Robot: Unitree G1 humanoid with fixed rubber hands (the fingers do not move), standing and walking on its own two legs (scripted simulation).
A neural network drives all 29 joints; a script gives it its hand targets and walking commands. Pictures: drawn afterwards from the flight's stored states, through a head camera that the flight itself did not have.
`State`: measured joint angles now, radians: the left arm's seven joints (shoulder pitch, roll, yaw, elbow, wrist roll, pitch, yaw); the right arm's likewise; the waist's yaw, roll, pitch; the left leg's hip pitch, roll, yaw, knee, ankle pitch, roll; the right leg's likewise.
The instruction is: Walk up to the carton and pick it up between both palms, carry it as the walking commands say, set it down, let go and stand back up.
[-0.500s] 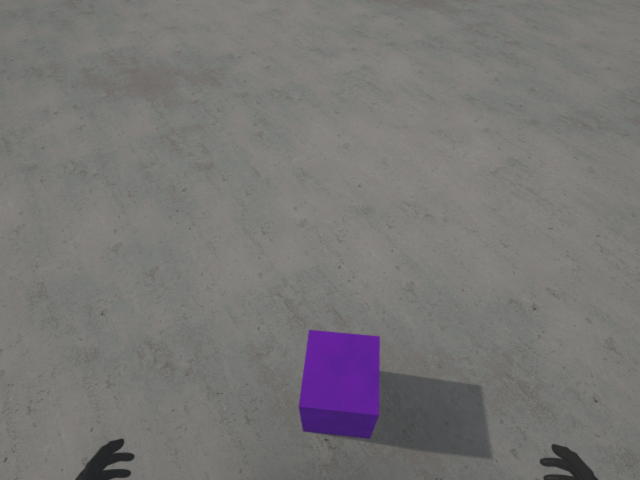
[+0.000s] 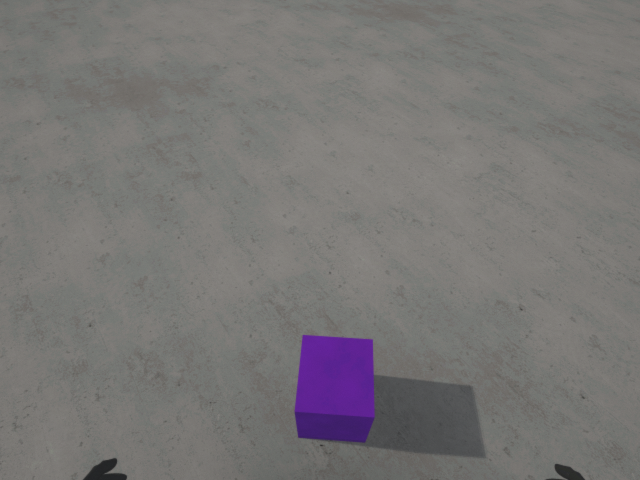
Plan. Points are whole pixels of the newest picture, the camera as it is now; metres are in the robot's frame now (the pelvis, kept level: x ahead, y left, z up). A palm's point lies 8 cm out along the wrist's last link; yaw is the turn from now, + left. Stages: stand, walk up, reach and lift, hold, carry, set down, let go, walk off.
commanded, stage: stand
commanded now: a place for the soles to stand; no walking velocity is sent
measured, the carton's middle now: (334, 389) +0.45 -0.01 -0.66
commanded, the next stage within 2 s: reach and lift in 0.20 s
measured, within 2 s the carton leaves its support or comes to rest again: neither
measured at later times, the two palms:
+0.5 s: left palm (133, 445) +0.17 +0.28 -0.11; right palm (566, 474) +0.16 -0.30 -0.11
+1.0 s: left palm (193, 373) +0.29 +0.24 -0.16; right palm (497, 390) +0.29 -0.26 -0.16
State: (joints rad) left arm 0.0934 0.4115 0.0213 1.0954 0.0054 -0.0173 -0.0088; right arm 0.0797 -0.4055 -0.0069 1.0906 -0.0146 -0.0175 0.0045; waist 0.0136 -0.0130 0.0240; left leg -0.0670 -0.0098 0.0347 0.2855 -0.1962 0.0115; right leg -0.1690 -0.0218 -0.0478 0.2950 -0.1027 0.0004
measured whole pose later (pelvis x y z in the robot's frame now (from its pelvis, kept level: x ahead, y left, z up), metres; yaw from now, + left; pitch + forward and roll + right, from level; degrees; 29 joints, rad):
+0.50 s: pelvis +0.01 -0.01 -0.02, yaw +1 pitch +3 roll -1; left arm 0.04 0.32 0.14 0.64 0.08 0.21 -0.08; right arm 0.09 -0.32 -0.14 0.57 -0.05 0.23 0.04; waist -0.01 0.03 0.14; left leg -0.29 0.02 0.01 0.56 -0.33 -0.01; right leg -0.36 0.00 -0.07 0.52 -0.22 -0.02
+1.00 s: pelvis -0.07 +0.00 -0.08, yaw +0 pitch +19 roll +1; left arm -0.56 0.30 0.19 0.72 -0.03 0.29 -0.04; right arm -0.56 -0.30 -0.18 0.70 0.01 0.31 0.01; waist -0.01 0.00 0.10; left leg -0.92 0.01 0.05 0.98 -0.39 0.01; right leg -1.00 -0.02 -0.02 0.91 -0.24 -0.01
